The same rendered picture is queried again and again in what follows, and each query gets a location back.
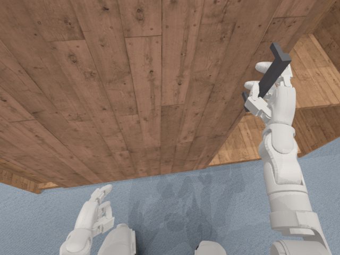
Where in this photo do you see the robot thigh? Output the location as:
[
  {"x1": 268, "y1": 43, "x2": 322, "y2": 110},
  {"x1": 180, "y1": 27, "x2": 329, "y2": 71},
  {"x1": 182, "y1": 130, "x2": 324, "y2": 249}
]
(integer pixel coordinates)
[
  {"x1": 194, "y1": 241, "x2": 226, "y2": 255},
  {"x1": 97, "y1": 227, "x2": 136, "y2": 255}
]

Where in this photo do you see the robot left hand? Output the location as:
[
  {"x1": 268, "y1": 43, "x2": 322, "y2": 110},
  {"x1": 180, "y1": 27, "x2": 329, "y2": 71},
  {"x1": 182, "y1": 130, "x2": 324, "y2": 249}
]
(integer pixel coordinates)
[{"x1": 74, "y1": 184, "x2": 115, "y2": 237}]

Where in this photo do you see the wardrobe door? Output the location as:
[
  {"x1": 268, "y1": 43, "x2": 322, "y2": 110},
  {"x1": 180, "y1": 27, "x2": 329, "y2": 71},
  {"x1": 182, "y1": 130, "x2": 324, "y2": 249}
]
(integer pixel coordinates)
[
  {"x1": 0, "y1": 0, "x2": 327, "y2": 188},
  {"x1": 0, "y1": 158, "x2": 50, "y2": 184}
]

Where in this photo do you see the robot right hand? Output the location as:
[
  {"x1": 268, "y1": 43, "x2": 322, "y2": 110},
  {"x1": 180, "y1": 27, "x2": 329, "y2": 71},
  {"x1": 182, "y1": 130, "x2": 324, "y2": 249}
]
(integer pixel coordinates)
[{"x1": 244, "y1": 62, "x2": 296, "y2": 127}]

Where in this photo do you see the handle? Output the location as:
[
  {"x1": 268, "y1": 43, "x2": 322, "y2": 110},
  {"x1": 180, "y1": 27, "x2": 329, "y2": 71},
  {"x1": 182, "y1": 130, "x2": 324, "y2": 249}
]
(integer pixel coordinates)
[{"x1": 242, "y1": 42, "x2": 292, "y2": 112}]

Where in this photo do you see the right robot thigh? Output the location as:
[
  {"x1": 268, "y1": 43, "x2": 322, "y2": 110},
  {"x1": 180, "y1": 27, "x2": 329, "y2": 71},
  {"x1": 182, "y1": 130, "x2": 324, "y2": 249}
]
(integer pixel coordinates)
[{"x1": 194, "y1": 241, "x2": 226, "y2": 255}]

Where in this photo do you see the robot right forearm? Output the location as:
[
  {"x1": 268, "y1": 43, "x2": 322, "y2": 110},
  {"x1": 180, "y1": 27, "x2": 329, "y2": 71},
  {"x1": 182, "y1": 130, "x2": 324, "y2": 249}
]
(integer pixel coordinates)
[{"x1": 258, "y1": 123, "x2": 332, "y2": 255}]

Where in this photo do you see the robot left forearm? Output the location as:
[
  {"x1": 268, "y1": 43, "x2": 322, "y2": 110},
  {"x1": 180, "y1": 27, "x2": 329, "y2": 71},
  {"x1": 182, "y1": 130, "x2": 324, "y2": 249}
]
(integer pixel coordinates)
[{"x1": 59, "y1": 228, "x2": 92, "y2": 255}]

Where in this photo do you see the left robot thigh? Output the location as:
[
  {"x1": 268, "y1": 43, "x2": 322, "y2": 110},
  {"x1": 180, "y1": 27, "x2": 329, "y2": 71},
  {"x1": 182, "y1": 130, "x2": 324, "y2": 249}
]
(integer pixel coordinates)
[{"x1": 97, "y1": 227, "x2": 136, "y2": 255}]

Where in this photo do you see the robot right upper arm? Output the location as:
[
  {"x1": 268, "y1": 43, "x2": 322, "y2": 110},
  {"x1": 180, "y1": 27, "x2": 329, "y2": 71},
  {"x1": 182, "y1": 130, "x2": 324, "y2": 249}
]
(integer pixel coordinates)
[{"x1": 270, "y1": 240, "x2": 330, "y2": 255}]

